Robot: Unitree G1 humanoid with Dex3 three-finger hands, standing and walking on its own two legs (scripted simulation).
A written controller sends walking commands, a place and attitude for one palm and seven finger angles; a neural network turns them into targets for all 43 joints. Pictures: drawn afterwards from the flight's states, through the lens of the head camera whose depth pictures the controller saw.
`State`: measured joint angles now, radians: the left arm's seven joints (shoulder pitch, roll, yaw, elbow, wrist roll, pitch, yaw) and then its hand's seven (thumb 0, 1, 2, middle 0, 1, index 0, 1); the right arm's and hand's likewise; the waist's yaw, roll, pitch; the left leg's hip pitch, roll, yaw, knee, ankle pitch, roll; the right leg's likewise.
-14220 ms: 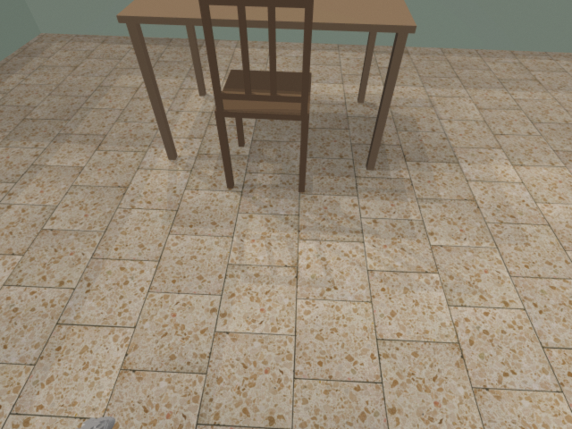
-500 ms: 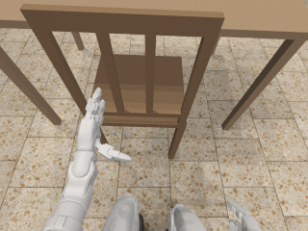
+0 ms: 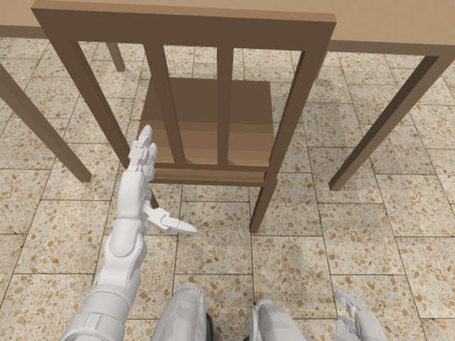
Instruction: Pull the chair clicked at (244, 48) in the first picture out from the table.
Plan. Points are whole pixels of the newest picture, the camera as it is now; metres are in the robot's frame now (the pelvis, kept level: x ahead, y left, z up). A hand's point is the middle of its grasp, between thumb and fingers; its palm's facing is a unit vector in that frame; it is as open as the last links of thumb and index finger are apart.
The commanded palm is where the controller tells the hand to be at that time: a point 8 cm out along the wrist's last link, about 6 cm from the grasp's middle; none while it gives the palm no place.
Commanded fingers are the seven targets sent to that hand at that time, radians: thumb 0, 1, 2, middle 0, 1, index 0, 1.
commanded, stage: aim the fingers beside a spindle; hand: left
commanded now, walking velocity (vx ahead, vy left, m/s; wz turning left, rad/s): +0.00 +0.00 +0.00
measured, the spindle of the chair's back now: (169, 115) +0.51 +0.13 +0.04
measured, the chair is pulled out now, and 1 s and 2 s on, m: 0.00 0.00 0.00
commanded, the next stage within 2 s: push the fingers through the gap in 0.08 s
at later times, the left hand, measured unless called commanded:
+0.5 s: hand (175, 177) +0.39 +0.11 +0.02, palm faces -0.03 -1.00 -0.04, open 16.9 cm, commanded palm +0.37 +0.16 +0.02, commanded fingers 0.00 -0.50 0.30 -0.06 -0.08 -0.06 -0.08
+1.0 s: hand (179, 155) +0.44 +0.10 +0.02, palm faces +0.01 -1.00 -0.05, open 16.9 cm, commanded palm +0.42 +0.15 +0.02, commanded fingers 0.00 -0.50 0.30 -0.06 -0.08 -0.06 -0.08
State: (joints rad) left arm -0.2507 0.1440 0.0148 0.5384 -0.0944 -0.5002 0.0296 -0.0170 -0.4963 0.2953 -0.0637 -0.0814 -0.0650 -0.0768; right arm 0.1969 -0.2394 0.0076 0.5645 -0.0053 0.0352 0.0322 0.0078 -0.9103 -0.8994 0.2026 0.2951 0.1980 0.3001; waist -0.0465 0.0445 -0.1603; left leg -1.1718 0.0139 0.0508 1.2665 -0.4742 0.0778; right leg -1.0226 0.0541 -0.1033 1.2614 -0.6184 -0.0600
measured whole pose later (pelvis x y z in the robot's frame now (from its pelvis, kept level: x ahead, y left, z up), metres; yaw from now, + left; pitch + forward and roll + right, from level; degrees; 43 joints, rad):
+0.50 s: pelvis +0.00 +0.00 +0.00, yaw +0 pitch +22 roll -3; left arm -0.35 0.15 0.03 0.62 -0.09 -0.49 0.04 -0.02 -0.50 0.30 -0.06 -0.08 -0.06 -0.08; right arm 0.22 -0.24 0.00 0.59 -0.01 0.05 0.04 0.01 -0.91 -0.90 0.20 0.30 0.20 0.30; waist -0.06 0.05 -0.16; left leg -1.18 0.01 0.05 1.26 -0.48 0.08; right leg -1.03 0.06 -0.10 1.26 -0.62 -0.06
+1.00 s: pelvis +0.00 +0.00 +0.00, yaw -1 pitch +24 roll -3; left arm -0.54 0.18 0.12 0.82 -0.06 -0.53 0.06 -0.02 -0.50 0.30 -0.06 -0.08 -0.06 -0.08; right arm 0.26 -0.25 0.00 0.62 -0.02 0.06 0.05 0.01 -0.91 -0.90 0.20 0.30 0.20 0.30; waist -0.10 0.06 -0.17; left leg -1.22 0.02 0.05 1.27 -0.47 0.07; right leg -1.08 0.06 -0.10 1.27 -0.61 -0.06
